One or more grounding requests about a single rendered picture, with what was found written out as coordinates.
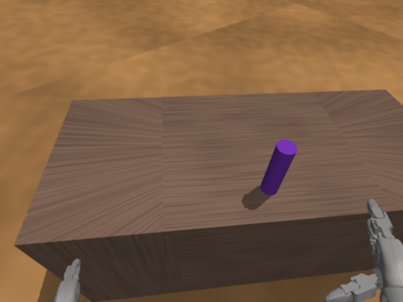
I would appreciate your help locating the right robot hand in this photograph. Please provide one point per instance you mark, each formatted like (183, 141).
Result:
(388, 261)

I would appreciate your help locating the right robot arm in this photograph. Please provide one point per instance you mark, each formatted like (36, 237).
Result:
(391, 294)

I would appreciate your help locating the left robot hand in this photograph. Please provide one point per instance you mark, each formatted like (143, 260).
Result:
(68, 290)

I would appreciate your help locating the can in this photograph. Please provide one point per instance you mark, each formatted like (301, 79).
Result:
(281, 159)

